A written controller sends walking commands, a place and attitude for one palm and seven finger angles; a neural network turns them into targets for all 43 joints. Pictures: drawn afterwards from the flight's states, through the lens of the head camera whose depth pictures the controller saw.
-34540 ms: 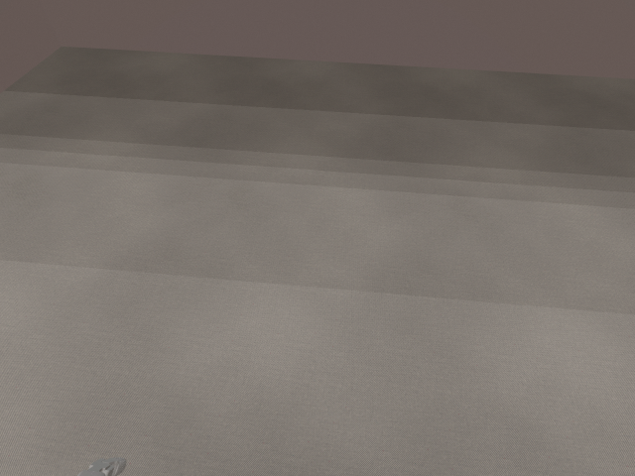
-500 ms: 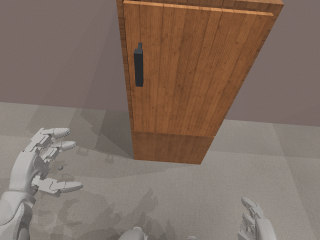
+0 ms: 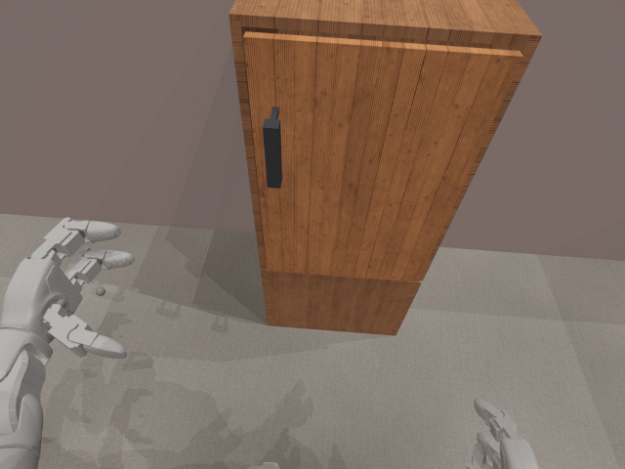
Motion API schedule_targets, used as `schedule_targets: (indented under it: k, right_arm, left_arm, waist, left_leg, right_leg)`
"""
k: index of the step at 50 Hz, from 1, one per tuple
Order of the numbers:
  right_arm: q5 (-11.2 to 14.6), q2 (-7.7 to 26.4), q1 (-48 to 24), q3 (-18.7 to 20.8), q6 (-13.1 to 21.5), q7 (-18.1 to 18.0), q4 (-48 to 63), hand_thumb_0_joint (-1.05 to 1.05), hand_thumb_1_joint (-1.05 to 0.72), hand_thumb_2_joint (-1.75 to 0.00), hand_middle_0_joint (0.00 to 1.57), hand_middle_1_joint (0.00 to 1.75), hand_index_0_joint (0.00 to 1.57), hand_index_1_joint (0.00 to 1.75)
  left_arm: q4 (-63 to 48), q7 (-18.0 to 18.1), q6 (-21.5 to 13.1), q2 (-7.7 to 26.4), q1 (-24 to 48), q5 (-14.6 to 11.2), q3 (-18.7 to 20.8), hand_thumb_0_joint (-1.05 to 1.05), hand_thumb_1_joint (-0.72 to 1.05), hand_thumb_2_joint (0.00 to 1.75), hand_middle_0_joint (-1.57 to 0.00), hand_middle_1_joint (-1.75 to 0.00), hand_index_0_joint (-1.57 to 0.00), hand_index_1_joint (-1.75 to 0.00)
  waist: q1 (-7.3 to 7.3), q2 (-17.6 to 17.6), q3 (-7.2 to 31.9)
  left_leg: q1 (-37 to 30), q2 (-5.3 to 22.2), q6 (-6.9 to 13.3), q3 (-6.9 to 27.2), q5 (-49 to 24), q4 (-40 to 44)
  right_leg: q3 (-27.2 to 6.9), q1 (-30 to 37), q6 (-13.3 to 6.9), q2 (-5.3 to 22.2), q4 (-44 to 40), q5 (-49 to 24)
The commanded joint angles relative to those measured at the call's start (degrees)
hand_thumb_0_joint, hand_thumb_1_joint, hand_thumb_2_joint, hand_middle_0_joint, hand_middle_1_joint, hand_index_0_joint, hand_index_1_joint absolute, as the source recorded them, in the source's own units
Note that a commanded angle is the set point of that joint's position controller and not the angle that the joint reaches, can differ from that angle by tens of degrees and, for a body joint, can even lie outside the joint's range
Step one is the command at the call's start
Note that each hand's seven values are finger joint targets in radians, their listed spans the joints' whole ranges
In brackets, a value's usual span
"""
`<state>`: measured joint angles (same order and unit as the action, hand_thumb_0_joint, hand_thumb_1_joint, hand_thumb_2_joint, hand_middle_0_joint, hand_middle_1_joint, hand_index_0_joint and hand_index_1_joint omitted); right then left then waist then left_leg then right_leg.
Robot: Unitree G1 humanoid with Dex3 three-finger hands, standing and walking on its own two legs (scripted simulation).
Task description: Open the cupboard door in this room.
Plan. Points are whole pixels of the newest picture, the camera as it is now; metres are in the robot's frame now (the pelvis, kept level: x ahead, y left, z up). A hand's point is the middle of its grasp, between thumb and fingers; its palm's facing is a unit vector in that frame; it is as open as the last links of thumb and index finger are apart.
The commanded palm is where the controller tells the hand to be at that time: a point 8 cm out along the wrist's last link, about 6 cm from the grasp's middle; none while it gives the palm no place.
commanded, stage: raise the hand with hooked fingers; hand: left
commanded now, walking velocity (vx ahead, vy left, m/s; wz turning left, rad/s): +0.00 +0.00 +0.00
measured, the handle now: (274, 147) +0.60 +0.11 +0.06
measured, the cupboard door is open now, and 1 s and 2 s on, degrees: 0 0 0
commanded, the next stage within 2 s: move the hooked fingers beside the handle in 0.50 s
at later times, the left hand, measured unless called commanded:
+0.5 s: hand (129, 292) +0.29 +0.24 +0.09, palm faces +0.03 -1.00 -0.02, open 14.0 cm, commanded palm +0.26 +0.29 +0.09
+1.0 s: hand (161, 246) +0.36 +0.23 +0.08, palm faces +0.00 -1.00 +0.01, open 14.0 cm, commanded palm +0.33 +0.28 +0.08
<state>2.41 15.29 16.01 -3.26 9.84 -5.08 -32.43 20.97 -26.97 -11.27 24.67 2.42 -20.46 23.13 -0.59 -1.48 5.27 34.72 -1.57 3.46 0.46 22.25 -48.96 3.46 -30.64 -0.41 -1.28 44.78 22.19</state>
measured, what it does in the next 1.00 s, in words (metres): stands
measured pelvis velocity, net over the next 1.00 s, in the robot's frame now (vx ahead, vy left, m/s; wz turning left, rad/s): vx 0.00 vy -0.02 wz -0.02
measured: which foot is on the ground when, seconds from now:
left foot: down 0.00-1.00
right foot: down 0.00-1.00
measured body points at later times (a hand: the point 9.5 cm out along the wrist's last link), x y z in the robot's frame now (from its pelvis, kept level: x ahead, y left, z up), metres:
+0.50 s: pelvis +0.00 -0.03 +0.00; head +0.03 -0.03 +0.45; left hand +0.28 +0.30 +0.09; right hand +0.15 -0.27 -0.08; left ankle +0.02 +0.07 -0.70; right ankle +0.00 -0.12 -0.70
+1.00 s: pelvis +0.00 -0.02 +0.00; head +0.05 -0.02 +0.45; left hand +0.35 +0.28 +0.08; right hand +0.13 -0.28 -0.09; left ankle +0.02 +0.07 -0.70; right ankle +0.00 -0.12 -0.70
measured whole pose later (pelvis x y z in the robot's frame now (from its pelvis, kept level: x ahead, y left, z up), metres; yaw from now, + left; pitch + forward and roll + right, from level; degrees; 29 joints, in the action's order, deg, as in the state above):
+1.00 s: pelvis +0.00 -0.02 +0.00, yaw -1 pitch +10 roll -2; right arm 2.9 15.6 16.4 -3.1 7.0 -5.2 -33.3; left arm 38.4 -25.5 -13.5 25.3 19.4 -17.1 22.1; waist 1.4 -0.9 4.5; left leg 36.7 -0.2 1.7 0.3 22.0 -49.0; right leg 3.2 -33.7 -2.2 -2.6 46.4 22.4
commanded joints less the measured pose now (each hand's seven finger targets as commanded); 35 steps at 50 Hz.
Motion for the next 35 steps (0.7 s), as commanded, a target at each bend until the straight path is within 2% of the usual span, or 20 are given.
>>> schedule_targets:
  k: [1,4,5,8,11,13,16,18,20,25,26,27,28,30,31,32,33,34,35]
  right_arm:
    - [0.67,8.63,-2.26,3.81,2.90,-1.16,8.04,0.00,-0.90,-0.90,0.20,0.30,0.20,0.30]
    - [0.71,8.72,-2.26,3.91,2.88,-0.86,8.33,0.00,-0.90,-0.90,0.20,0.30,0.20,0.30]
    - [0.67,8.74,-2.24,3.95,2.85,-0.77,8.27,0.00,-0.90,-0.90,0.20,0.30,0.20,0.30]
    - [0.44,8.80,-2.08,3.99,2.71,-0.62,8.34,0.00,-0.90,-0.90,0.20,0.30,0.20,0.30]
    - [0.46,8.33,-2.13,4.12,2.79,-0.58,8.28,0.00,-0.90,-0.90,0.20,0.30,0.20,0.30]
    - [0.42,8.39,-2.09,4.03,2.69,-0.64,7.95,0.00,-0.90,-0.90,0.20,0.30,0.20,0.30]
    - [0.62,8.13,-2.31,3.97,2.70,-0.74,7.76,0.00,-0.90,-0.90,0.20,0.30,0.20,0.30]
    - [0.58,8.28,-2.52,3.91,2.78,-0.79,7.89,0.00,-0.90,-0.90,0.20,0.30,0.20,0.30]
    - [0.73,8.07,-2.57,3.89,2.68,-0.90,7.86,0.00,-0.90,-0.90,0.20,0.30,0.20,0.30]
    - [0.80,8.11,-2.43,3.82,2.65,-0.94,7.65,0.00,-0.90,-0.90,0.20,0.30,0.20,0.30]
    - [0.81,8.08,-2.47,3.75,2.58,-0.95,7.72,0.00,-0.90,-0.90,0.20,0.30,0.20,0.30]
    - [0.84,8.20,-2.60,3.81,2.53,-0.97,7.81,0.00,-0.90,-0.90,0.20,0.30,0.20,0.30]
    - [0.82,8.30,-2.52,3.83,2.50,-0.96,7.94,0.00,-0.90,-0.90,0.20,0.30,0.20,0.30]
    - [0.86,8.14,-2.80,3.82,2.47,-0.91,8.08,0.00,-0.90,-0.90,0.20,0.30,0.20,0.30]
    - [0.85,8.16,-2.61,3.79,2.41,-1.00,8.10,0.00,-0.90,-0.90,0.20,0.30,0.20,0.30]
    - [0.89,8.13,-2.77,3.62,2.38,-1.13,7.78,0.00,-0.90,-0.90,0.20,0.30,0.20,0.30]
    - [0.86,8.31,-2.35,3.56,2.22,-1.27,7.23,0.00,-0.90,-0.90,0.20,0.30,0.20,0.30]
    - [0.98,8.50,-2.25,3.69,2.12,-1.51,6.75,0.00,-0.90,-0.90,0.20,0.30,0.20,0.30]
    - [1.01,8.44,-2.08,3.66,2.13,-1.61,6.55,0.00,-0.90,-0.90,0.20,0.30,0.20,0.30]
  left_arm:
    - [-8.82,-0.95,-3.34,13.64,13.29,-1.15,4.88,0.00,-0.50,0.30,-0.30,-1.20,-0.30,-1.20]
    - [-7.74,-1.44,-3.18,13.21,11.70,-1.54,4.78,0.00,-0.50,0.30,-0.30,-1.20,-0.30,-1.20]
    - [-8.08,-1.36,-3.34,13.74,11.98,-1.49,5.16,0.00,-0.50,0.30,-0.30,-1.20,-0.30,-1.20]
    - [-8.34,-0.91,-4.03,14.80,12.11,-1.74,6.31,0.00,-0.50,0.30,-0.30,-1.20,-0.30,-1.20]
    - [-10.41,-0.10,-5.50,15.08,12.68,-1.42,6.74,0.00,-0.50,0.30,-0.30,-1.20,-0.30,-1.20]
    - [-9.87,0.19,-5.91,15.13,12.96,-1.33,6.57,0.00,-0.50,0.30,-0.30,-1.20,-0.30,-1.20]
    - [-9.26,0.01,-6.10,14.21,12.80,-1.32,5.91,0.00,-0.50,0.30,-0.30,-1.20,-0.30,-1.20]
    - [-9.86,-0.10,-6.22,15.05,13.33,-1.40,6.23,0.00,-0.50,0.30,-0.30,-1.20,-0.30,-1.20]
    - [-8.98,-0.28,-5.98,14.19,12.84,-1.53,5.85,0.00,-0.50,0.30,-0.30,-1.20,-0.30,-1.20]
    - [-7.83,-0.72,-5.82,14.33,13.00,-1.61,5.83,0.00,-0.50,0.30,-0.30,-1.20,-0.30,-1.20]
    - [-6.92,-0.69,-5.64,13.71,12.79,-1.76,5.61,0.00,-0.50,0.30,-0.30,-1.20,-0.30,-1.20]
    - [-6.75,-0.82,-5.53,13.67,13.05,-1.72,5.44,0.00,-0.50,0.30,-0.30,-1.20,-0.30,-1.20]
    - [-6.86,-0.96,-5.59,13.89,13.39,-1.97,5.51,0.00,-0.50,0.30,-0.30,-1.20,-0.30,-1.20]
    - [-7.93,-1.05,-5.89,14.18,14.25,-1.64,5.56,0.00,-0.50,0.30,-0.30,-1.20,-0.30,-1.20]
    - [-7.38,-0.86,-5.80,14.23,14.20,-1.50,5.65,0.00,-0.50,0.30,-0.30,-1.20,-0.30,-1.20]
    - [-7.14,-0.65,-5.82,13.63,17.57,-1.20,4.41,0.00,-0.50,0.30,-0.30,-1.20,-0.30,-1.20]
    - [-5.81,-0.52,-5.82,13.55,21.14,-1.31,3.88,0.00,-0.50,0.30,-0.30,-1.20,-0.30,-1.20]
    - [-4.51,-0.45,-5.91,13.74,23.51,-1.00,3.57,0.00,-0.50,0.30,-0.30,-1.20,-0.30,-1.20]
    - [-3.52,-0.33,-6.05,13.49,24.40,-0.66,3.16,0.00,-0.50,0.30,-0.30,-1.20,-0.30,-1.20]
  waist:
    - [0.46,-3.62,11.25]
    - [0.17,-3.37,10.66]
    - [0.00,-3.39,11.52]
    - [0.04,-2.10,10.87]
    - [0.01,-4.36,13.05]
    - [0.33,-3.54,11.42]
    - [0.61,-3.60,11.26]
    - [0.29,-4.41,11.73]
    - [0.59,-2.96,11.89]
    - [0.48,-2.70,11.71]
    - [0.56,-0.94,10.71]
    - [0.65,-1.28,10.91]
    - [0.60,-0.16,10.54]
    - [0.40,-2.60,11.91]
    - [0.28,-2.56,12.05]
    - [1.28,-2.68,11.21]
    - [2.20,-0.69,9.72]
    - [2.61,-0.54,9.59]
    - [2.35,-1.92,10.16]
  left_leg:
    - [-11.62,2.02,-3.05,4.53,-11.55,10.01]
    - [-10.36,1.55,-2.46,3.51,-11.31,9.64]
    - [-10.21,1.47,-2.35,3.32,-10.97,9.53]
    - [-8.91,1.28,-1.98,2.67,-11.63,8.76]
    - [-9.84,1.20,-1.84,2.09,-12.36,8.53]
    - [-9.13,1.32,-1.74,2.10,-11.53,8.33]
    - [-8.61,1.19,-1.57,1.70,-10.84,8.22]
    - [-8.55,1.08,-1.51,1.72,-11.12,8.00]
    - [-8.02,1.06,-1.40,1.39,-10.59,7.90]
    - [-7.79,1.09,-1.42,1.26,-11.35,7.55]
    - [-7.28,1.10,-1.37,1.35,-11.01,7.66]
    - [-6.93,1.04,-1.33,1.15,-10.47,7.50]
    - [-6.87,1.10,-1.31,1.29,-10.92,7.23]
    - [-7.81,1.05,-1.37,1.22,-11.20,7.42]
    - [-7.77,1.07,-1.41,1.27,-11.30,7.44]
    - [-7.58,1.07,-1.35,1.30,-10.46,7.25]
    - [-6.79,1.21,-1.29,1.48,-9.37,6.81]
    - [-6.48,1.29,-1.32,1.50,-8.16,6.82]
    - [-6.70,1.22,-1.38,1.56,-7.70,6.92]
  right_leg:
    - [-0.04,1.46,-2.00,-1.50,-5.84,-8.07]
    - [-0.75,2.52,-1.95,-1.41,-6.38,-9.12]
    - [-0.95,2.97,-1.87,-1.31,-6.45,-8.94]
    - [-1.71,4.06,-1.79,-1.39,-6.63,-10.19]
    - [-2.25,4.83,-1.47,-1.07,-6.46,-11.02]
    - [-2.52,4.58,-1.48,-1.26,-6.67,-10.33]
    - [-3.01,4.82,-1.13,-0.87,-7.04,-10.32]
    - [-3.41,5.52,-1.30,-0.90,-6.91,-10.56]
    - [-3.79,5.71,-0.85,-0.62,-7.31,-10.50]
    - [-4.11,5.82,-0.72,-0.47,-7.10,-12.00]
    - [-4.03,5.59,-0.59,-0.46,-7.25,-11.78]
    - [-4.45,5.51,-0.43,-0.29,-7.48,-11.25]
    - [-4.61,5.89,-0.55,-0.41,-7.33,-11.63]
    - [-4.39,5.88,-0.67,-0.31,-7.01,-11.89]
    - [-4.18,5.81,-0.72,-0.35,-6.81,-11.96]
    - [-4.27,4.63,-0.59,-0.36,-6.98,-11.17]
    - [-4.56,3.60,-0.54,-0.53,-7.21,-9.85]
    - [-4.72,2.83,-0.43,-0.42,-7.36,-8.41]
    - [-4.71,2.66,-0.59,-0.28,-7.26,-7.64]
